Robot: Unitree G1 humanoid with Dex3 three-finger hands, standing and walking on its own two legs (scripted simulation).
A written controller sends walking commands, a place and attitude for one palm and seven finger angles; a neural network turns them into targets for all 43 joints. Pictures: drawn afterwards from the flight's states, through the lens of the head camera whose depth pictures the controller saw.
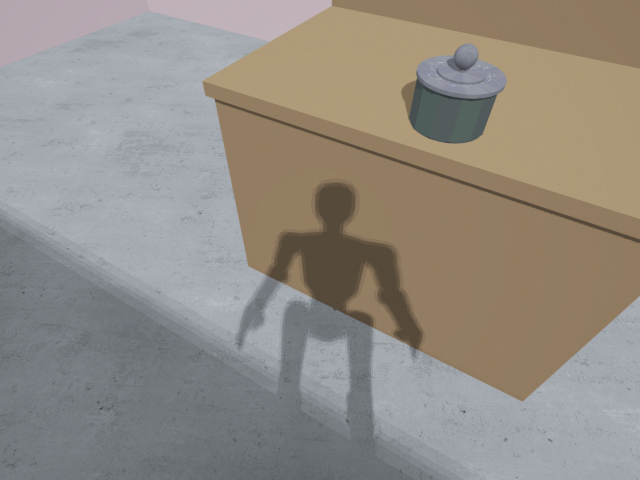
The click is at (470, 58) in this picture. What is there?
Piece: lid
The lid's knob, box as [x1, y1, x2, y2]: [454, 44, 477, 68]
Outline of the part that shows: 463,44 455,51 454,62 460,68 468,68 476,61 477,50 472,44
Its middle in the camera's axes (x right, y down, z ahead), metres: +0.28 -0.36 +0.76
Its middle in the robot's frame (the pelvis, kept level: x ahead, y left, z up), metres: +0.83 -0.24 +0.16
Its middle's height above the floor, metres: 0.94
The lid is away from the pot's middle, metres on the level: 0.00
